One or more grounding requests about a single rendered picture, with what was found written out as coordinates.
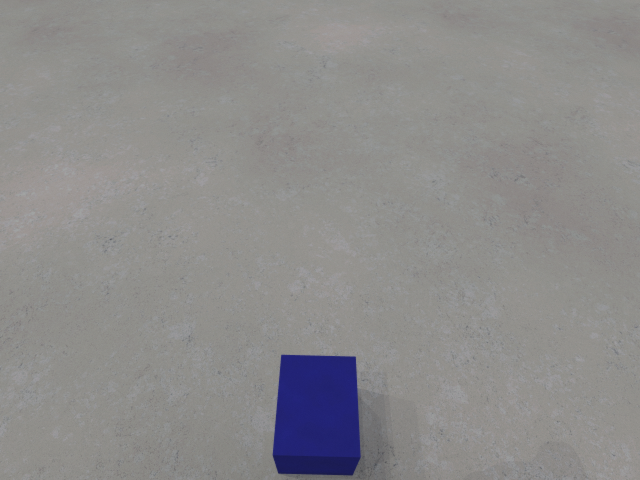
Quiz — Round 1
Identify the carton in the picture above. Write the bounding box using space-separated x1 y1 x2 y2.
273 355 361 475

